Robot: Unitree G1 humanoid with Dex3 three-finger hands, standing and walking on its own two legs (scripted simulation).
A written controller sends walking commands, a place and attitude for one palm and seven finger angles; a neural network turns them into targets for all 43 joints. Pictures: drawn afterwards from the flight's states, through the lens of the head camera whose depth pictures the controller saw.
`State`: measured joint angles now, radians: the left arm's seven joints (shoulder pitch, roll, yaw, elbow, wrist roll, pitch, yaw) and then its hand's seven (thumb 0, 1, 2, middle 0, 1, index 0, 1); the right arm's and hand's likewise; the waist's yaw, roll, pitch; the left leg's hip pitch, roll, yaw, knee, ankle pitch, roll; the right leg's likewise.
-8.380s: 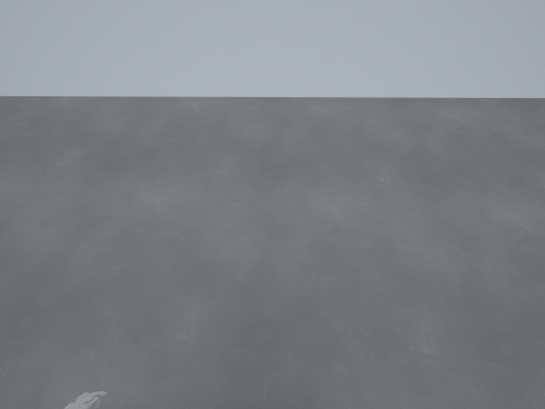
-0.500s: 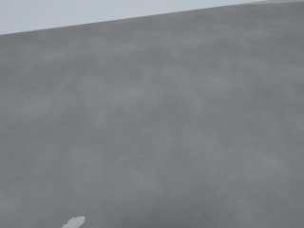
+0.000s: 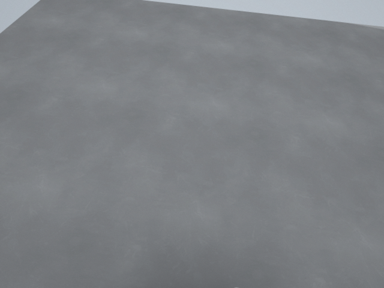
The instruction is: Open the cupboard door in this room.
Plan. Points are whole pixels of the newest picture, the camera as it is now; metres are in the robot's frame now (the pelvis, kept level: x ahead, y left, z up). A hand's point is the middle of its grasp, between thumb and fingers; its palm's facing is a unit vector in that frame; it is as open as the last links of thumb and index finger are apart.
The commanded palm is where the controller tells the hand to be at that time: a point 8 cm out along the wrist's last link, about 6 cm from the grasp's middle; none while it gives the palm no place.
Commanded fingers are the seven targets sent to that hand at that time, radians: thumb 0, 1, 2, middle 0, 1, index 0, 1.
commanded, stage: turn or walk to find it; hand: left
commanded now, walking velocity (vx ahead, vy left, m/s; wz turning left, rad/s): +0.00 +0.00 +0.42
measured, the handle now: out of the picture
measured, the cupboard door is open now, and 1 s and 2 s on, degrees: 0 0 0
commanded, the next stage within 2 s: none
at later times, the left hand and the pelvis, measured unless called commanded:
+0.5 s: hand out of the picture +0.07 +0.18 -0.13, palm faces +0.19 -0.94 -0.29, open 7.3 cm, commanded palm none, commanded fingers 0.00 0.90 0.90 -0.20 -0.30 -0.20 -0.30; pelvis -0.02 -0.03 +0.01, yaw +12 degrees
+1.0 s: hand out of the picture -0.14 +0.19 -0.18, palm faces +0.48 -0.84 -0.25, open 7.4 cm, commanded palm none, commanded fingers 0.00 0.90 0.90 -0.20 -0.30 -0.20 -0.30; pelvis -0.05 -0.01 +0.00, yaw +25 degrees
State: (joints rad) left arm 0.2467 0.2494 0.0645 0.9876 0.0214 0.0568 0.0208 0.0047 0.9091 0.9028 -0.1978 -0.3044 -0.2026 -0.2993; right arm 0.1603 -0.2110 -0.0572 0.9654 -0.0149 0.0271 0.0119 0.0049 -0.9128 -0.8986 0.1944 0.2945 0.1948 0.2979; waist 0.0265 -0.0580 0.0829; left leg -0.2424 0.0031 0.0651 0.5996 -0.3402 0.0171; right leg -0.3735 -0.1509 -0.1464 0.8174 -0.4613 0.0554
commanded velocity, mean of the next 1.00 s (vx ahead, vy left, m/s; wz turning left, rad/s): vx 0.00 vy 0.00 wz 0.42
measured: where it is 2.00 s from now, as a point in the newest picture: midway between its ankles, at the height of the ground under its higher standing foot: outside the picture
